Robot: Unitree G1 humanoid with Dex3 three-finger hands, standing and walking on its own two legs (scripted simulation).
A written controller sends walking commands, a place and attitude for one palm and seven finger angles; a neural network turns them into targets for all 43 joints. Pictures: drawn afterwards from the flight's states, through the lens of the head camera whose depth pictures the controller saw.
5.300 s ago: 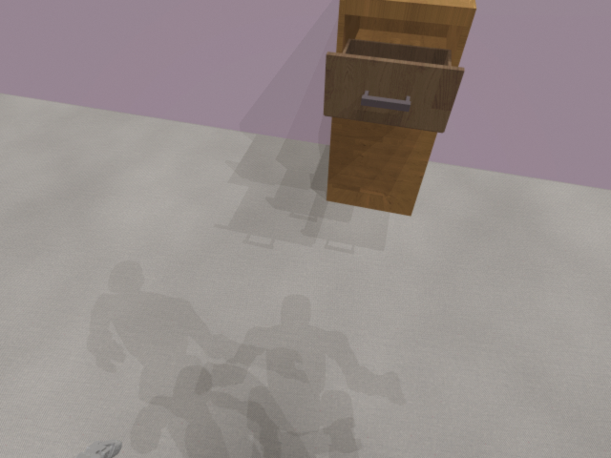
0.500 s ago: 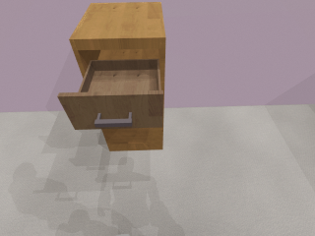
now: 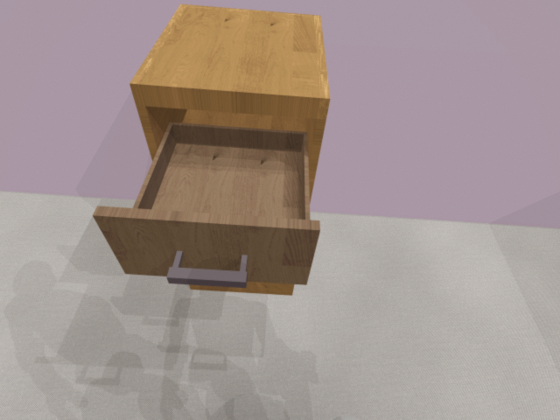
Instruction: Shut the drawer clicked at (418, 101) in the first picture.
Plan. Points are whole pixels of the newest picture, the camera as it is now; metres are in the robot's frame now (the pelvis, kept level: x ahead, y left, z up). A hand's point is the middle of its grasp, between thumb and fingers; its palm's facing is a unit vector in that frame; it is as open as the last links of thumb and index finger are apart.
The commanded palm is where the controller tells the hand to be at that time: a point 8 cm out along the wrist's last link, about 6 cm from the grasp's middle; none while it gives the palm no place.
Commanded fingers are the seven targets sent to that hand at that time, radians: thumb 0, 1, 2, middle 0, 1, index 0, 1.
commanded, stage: come to a stop and stand still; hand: left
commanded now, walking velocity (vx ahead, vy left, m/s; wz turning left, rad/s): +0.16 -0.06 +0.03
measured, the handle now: (209, 267) +0.35 +0.16 -0.04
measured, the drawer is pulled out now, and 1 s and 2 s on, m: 0.30 0.30 0.30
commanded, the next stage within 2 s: look again from close up in 1.94 s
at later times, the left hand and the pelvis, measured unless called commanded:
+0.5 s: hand out of the picture +0.10 +0.17 -0.17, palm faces +0.09 -0.96 -0.26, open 7.3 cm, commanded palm none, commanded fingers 0.00 0.90 0.90 -0.20 -0.30 -0.20 -0.30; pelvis +0.03 -0.02 +0.00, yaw +2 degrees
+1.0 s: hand out of the picture +0.03 +0.25 -0.18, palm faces +0.04 -0.96 -0.26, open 7.4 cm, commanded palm none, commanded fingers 0.00 0.90 0.90 -0.20 -0.30 -0.20 -0.30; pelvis +0.03 +0.05 -0.01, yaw +1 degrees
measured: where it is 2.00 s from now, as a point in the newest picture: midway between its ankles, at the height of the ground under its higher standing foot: outside the picture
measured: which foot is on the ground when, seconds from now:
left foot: down 0.00-0.24, up 0.26-0.54, down 0.56-1.00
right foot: up 0.00-0.16, down 0.18-1.00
